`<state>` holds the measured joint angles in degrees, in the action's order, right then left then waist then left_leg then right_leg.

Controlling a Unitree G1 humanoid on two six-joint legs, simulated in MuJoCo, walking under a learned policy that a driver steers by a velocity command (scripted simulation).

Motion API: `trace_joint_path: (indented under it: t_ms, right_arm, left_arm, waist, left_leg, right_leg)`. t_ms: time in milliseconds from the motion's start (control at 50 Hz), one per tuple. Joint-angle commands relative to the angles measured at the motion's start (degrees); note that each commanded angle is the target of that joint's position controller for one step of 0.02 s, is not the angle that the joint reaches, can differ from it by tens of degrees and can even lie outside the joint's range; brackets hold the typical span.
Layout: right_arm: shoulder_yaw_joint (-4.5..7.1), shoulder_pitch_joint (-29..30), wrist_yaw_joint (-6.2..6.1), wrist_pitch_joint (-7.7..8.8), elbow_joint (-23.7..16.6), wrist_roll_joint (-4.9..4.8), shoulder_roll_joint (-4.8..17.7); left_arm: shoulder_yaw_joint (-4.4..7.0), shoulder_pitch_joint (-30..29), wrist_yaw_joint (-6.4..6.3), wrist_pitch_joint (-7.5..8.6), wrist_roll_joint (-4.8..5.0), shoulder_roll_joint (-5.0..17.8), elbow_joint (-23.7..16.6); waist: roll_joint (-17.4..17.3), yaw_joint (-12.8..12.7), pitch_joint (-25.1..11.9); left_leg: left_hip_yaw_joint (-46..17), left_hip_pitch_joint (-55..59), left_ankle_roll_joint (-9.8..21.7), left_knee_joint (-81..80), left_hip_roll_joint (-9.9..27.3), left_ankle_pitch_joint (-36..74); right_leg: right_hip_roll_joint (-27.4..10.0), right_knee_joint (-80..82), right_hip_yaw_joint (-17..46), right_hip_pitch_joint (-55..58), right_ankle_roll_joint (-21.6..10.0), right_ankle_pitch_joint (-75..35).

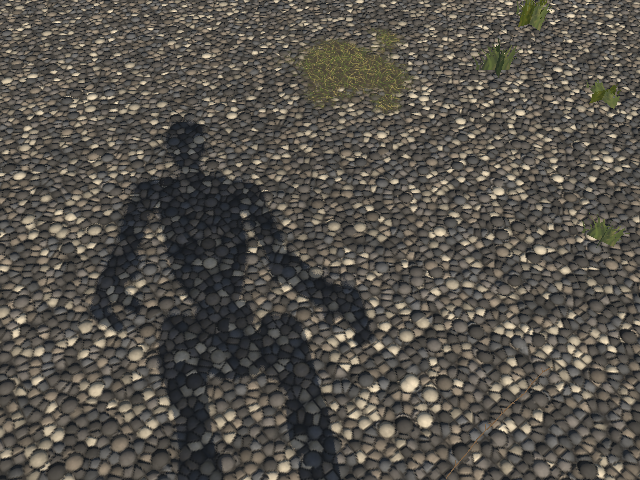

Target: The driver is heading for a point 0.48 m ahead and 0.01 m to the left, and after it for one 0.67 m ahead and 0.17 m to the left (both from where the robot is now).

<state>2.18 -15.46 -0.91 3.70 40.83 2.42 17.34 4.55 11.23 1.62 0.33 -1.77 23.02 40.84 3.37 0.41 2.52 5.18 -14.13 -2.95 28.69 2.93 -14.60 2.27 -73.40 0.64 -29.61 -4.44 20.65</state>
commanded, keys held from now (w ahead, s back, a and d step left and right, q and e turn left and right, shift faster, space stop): shift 0.48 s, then q+shift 0.52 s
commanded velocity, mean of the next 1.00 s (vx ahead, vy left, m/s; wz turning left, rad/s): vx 0.15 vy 0.00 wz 0.09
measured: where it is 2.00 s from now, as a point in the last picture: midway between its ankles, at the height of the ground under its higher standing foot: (217, 460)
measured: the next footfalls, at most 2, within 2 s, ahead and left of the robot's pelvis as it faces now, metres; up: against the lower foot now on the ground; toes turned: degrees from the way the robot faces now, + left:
right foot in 0.22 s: +0.35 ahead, -0.08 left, +0.00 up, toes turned -6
left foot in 0.58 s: +0.36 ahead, +0.16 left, +0.00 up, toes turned -8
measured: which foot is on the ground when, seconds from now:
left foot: down 0.00-0.22, up 0.24-0.56, down 0.58-0.92, up 0.94-1.00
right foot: up 0.00-0.20, down 0.22-0.62, up 0.64-0.90, down 0.92-1.00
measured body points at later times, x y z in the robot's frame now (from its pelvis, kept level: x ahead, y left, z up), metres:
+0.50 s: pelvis +0.24 +0.02 +0.00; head +0.29 +0.00 +0.45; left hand +0.44 +0.25 -0.10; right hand +0.38 -0.28 -0.10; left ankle +0.32 +0.18 -0.70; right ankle +0.31 -0.08 -0.73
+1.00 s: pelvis +0.28 +0.02 +0.01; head +0.32 +0.00 +0.45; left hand +0.40 +0.32 -0.08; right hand +0.47 -0.26 -0.09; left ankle +0.28 +0.16 -0.69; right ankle +0.29 -0.08 -0.73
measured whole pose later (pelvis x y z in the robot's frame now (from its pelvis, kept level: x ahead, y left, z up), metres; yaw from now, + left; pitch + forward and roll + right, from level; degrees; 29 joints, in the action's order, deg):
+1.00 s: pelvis +0.28 +0.02 +0.01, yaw +10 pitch +3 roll +0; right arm 6.4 -10.4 -1.8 -2.7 37.3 -1.5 19.8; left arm 4.3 7.0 -1.2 -0.2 -1.5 14.9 41.7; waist -3.3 1.7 1.5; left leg -9.4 -29.5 -2.3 51.4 -4.5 -25.2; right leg 3.0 -25.6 1.9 -14.7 -2.2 13.3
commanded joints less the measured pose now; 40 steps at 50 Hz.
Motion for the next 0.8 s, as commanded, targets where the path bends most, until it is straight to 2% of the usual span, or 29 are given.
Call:
trace_joint_path:
  t_ms: [20,40,80,120,160,180,200,220,240,260,280,300,320,360,400,460,480,520,540,580,600,620,640,660,680,700,740,760,800]
  right_arm:
    - [2.0,3.58,-0.37,2.11,-2.4,-3.85,4.9]
    - [1.99,6.44,-0.98,2.39,-2.99,-4.19,5.48]
    - [3.0,8.25,-1.68,2.37,-2.99,-3.61,8.7]
    - [3.87,5.47,-1.89,2.77,-1.82,-4.13,10.97]
    - [4.56,4.57,-1.8,2.86,-1.34,-5.39,13.14]
    - [4.68,4.59,-1.73,2.56,-1.39,-5.73,13.45]
    - [4.35,4.75,-1.63,2.14,-1.42,-5.77,12.54]
    - [3.5,2.83,-1.52,1.84,-1.54,-4.77,10.29]
    - [1.28,-5.32,-0.67,1.39,-2.23,-0.95,3.33]
    - [0.7,-10.2,0.44,1.22,-0.84,-2.41,7.54]
    - [1.6,-5.75,0.78,0.57,-0.92,-4.11,11.29]
    - [1.6,-1.17,0.3,-0.04,-1.76,-4.06,10.98]
    - [1.45,1.37,-0.68,-0.87,-1.35,-3.31,9.77]
    - [1.61,0.12,-1.44,-2.55,-1.22,-3.06,9.18]
    - [0.86,-1.01,-1.66,-2.83,-1.02,-2.51,5.98]
    - [-0.17,1.31,-1.71,-3.02,-0.7,-2.26,2.94]
    - [-0.16,2.19,-1.61,-3.31,-0.6,-2.43,3.08]
    - [-0.24,2.12,-0.95,-3.84,0.55,-2.76,2.8]
    - [0.16,3.36,-0.67,-3.97,0.11,-2.87,3.9]
    - [1.04,6.47,-0.23,-4.15,-1.81,-2.14,6.57]
    - [1.4,7.86,0.02,-4.22,-3.2,-1.6,8.38]
    - [2.41,9.42,-0.05,-4.3,-4.25,-1.31,12.16]
    - [3.48,7.61,-0.1,-4.36,-3.96,-2.13,13.46]
    - [3.65,4.52,-0.28,-4.11,-3.53,-1.81,13.39]
    - [3.55,2.22,-0.65,-3.48,-3.35,-1.02,11.97]
    - [3.69,3.8,-0.86,-2.93,-3.82,-1.36,11.46]
    - [4.13,7.86,-1.41,-3.19,-5.24,-3.32,10.08]
    - [4.32,8.0,-1.56,-3.82,-5.37,-3.82,9.58]
    - [4.98,6.81,-1.92,-5.19,-5.68,-3.95,9.64]
  left_arm:
    - [-0.63,-0.88,-0.27,-0.24,6.55,-2.72,-7.44]
    - [-1.32,-2.86,-0.25,0.17,6.34,-2.64,-8.27]
    - [-1.62,-4.87,0.68,1.07,3.45,-3.04,-8.73]
    - [-1.25,-4.98,2.02,1.53,2.37,-2.57,-7.98]
    - [-0.04,-3.07,2.51,1.58,1.75,0.01,-7.6]
    - [0.86,0.38,2.35,1.57,1.52,1.63,-6.57]
    - [1.85,5.48,1.83,1.56,1.38,3.05,-5.03]
    - [2.56,8.11,0.78,1.43,1.14,5.23,-4.36]
    - [2.15,4.47,-0.69,1.4,-0.03,9.73,-6.14]
    - [0.8,3.02,-0.36,1.81,-0.66,6.7,-8.7]
    - [0.55,0.82,-0.03,1.49,0.05,4.73,-9.21]
    - [0.11,-2.18,0.1,1.41,1.93,2.63,-8.33]
    - [-0.53,-4.36,-0.13,1.43,2.77,0.67,-7.98]
    - [-0.57,-6.44,-0.45,1.34,1.53,0.85,-6.86]
    - [-0.43,-7.24,-0.93,1.58,0.66,0.47,-5.7]
    - [-0.31,-6.81,-1.79,1.02,0.63,-0.3,-4.14]
    - [-0.4,-6.61,-1.91,0.69,0.68,-0.6,-3.63]
    - [-1.26,-7.13,-1.84,0.38,0.27,-3.01,-2.3]
    - [-0.87,-7.57,-1.93,0.15,0.5,-1.74,-2.08]
    - [-0.01,-5.25,-2.57,-0.32,1.26,0.32,-1.13]
    - [0.2,-3.18,-3.12,-0.54,1.5,0.12,-0.57]
    - [0.38,0.37,-3.75,-0.62,0.92,-0.81,-0.63]
    - [0.55,-3.23,-4.28,-0.83,0.46,-1.25,-1.59]
    - [0.76,-8.08,-4.49,-0.9,0.75,-1.51,-3.21]
    - [1.11,-9.86,-4.43,-1.08,1.32,-1.53,-3.83]
    - [1.39,-7.2,-4.18,-1.37,1.97,-1.76,-2.93]
    - [1.19,-5.82,-4.14,-1.19,1.95,-2.6,-2.57]
    - [0.83,-7.08,-4.15,-0.82,1.87,-3.7,-2.89]
    - [0.19,-8.68,-3.51,0.1,2.32,-5.35,-3.54]
  waist:
    - [-14.21,-1.6,0.46]
    - [-13.71,-1.89,0.85]
    - [-10.01,-2.21,-0.46]
    - [-8.78,-1.83,-2.89]
    - [-8.71,-3.85,-4.99]
    - [-7.97,-5.93,-6.86]
    - [-6.4,-8.93,-9.31]
    - [-1.02,-10.15,-10.5]
    - [16.02,-2.3,-16.67]
    - [10.54,-3.17,-33.29]
    - [3.25,-4.08,-29.79]
    - [-1.58,-2.96,-21.04]
    - [-4.64,-2.02,-15.61]
    - [-2.17,1.33,-10.74]
    - [-0.28,2.53,-11.22]
    - [0.43,1.44,-13.98]
    - [0.84,1.09,-14.11]
    - [1.56,1.39,-13.1]
    - [2.48,1.45,-10.95]
    - [2.75,0.68,-7.17]
    - [-0.23,-0.13,-5.05]
    - [-10.0,-3.34,-4.02]
    - [-16.73,-1.08,-2.13]
    - [-19.43,1.84,-1.08]
    - [-18.6,3.36,-2.53]
    - [-15.76,1.4,-3.68]
    - [-11.36,-0.79,-6.03]
    - [-10.91,-0.51,-7.05]
    - [-12.35,0.41,-9.46]
  left_leg:
    - [-8.55,10.03,7.67,-11.6,12.19,36.18]
    - [-6.37,7.12,8.52,-13.59,11.82,36.21]
    - [-0.42,1.84,8.26,-15.12,9.29,35.95]
    - [2.19,2.39,7.53,-12.95,8.44,38.64]
    - [2.37,5.52,7.56,-7.58,9.54,47.07]
    - [2.55,7.07,7.19,-1.99,9.37,49.75]
    - [3.4,5.78,6.05,6.75,8.01,47.99]
    - [3.57,-1.11,3.69,21.82,4.07,28.58]
    - [1.98,-16.88,0.19,46.84,-3.7,-27.83]
    - [-11.24,-18.49,0.05,55.53,-3.44,-28.48]
    - [-11.88,-20.04,-0.25,55.45,-1.75,-23.49]
    - [-10.28,-22.83,-0.51,49.62,0.44,-18.76]
    - [-9.82,-21.75,-1.18,45.72,1.94,-16.1]
    - [-9.28,-13.51,-1.69,40.26,2.28,-14.04]
    - [-7.73,-8.84,-1.94,32.51,1.78,-13.09]
    - [-7.15,-4.09,-1.92,21.49,1.24,-5.53]
    - [-7.17,-2.6,-1.88,19.1,1.01,-3.34]
    - [-6.77,1.85,-1.14,13.45,0.96,1.45]
    - [-5.14,2.49,-0.33,10.72,-0.16,3.46]
    - [-4.35,0.43,2.41,6.52,-1.13,3.6]
    - [-7.87,-1.31,4.56,2.77,1.19,10.37]
    - [-15.39,-2.83,7.89,-0.52,6.27,17.45]
    - [-25.43,-4.87,13.52,-7.16,10.93,12.0]
    - [-34.59,-3.2,17.54,-11.84,14.31,11.09]
    - [-37.83,0.23,19.24,-12.85,15.5,13.14]
    - [-35.52,1.68,18.15,-11.18,13.91,16.08]
    - [-30.43,4.41,14.17,-7.81,9.86,20.33]
    - [-29.17,5.3,12.91,-6.96,7.98,21.41]
    - [-29.62,6.27,12.41,-5.74,5.88,22.2]
  right_leg:
    - [-6.55,5.92,3.83,-13.43,2.4,-1.3]
    - [-6.18,12.57,2.44,-11.71,3.36,-4.49]
    - [-4.73,27.97,-0.62,-0.61,3.82,-15.86]
    - [-1.35,35.45,-2.92,8.46,3.06,-23.31]
    - [0.69,38.14,-2.81,13.68,0.62,-22.38]
    - [1.56,40.09,-2.76,17.6,-0.93,-22.63]
    - [2.06,44.15,-2.42,25.11,-2.76,-27.4]
    - [-1.06,47.0,1.88,33.48,-4.93,-39.73]
    - [-17.0,38.05,20.14,47.54,-13.37,-79.97]
    - [-26.02,40.68,34.45,52.36,-22.54,-77.67]
    - [-23.19,44.6,31.07,46.93,-21.84,-61.81]
    - [-19.3,47.29,26.25,38.52,-18.09,-48.86]
    - [-16.96,48.95,23.81,30.72,-15.2,-42.61]
    - [-14.39,52.0,19.28,16.32,-13.23,-41.43]
    - [-12.54,52.47,14.45,11.56,-12.56,-46.7]
    - [-11.28,52.15,11.4,11.54,-11.25,-43.91]
    - [-11.28,52.5,11.43,11.25,-10.88,-38.68]
    - [-11.57,52.9,9.72,9.52,-9.37,-24.89]
    - [-11.41,52.47,9.29,8.52,-8.5,-19.01]
    - [-11.12,50.77,9.91,9.42,-5.76,-10.18]
    - [-9.75,47.53,8.95,9.69,-3.2,-6.35]
    - [-4.22,41.81,3.91,8.38,0.05,-0.8]
    - [2.33,34.06,-3.16,5.46,3.74,0.68]
    - [5.0,26.33,-1.63,0.96,4.6,5.32]
    - [4.51,15.82,2.84,-3.38,5.05,12.05]
    - [3.6,10.85,5.18,-4.61,5.4,11.7]
    - [1.78,15.42,6.31,-4.63,6.22,6.9]
    - [2.12,20.86,5.38,-3.09,6.85,5.27]
    - [3.42,29.96,4.9,1.52,7.71,2.77]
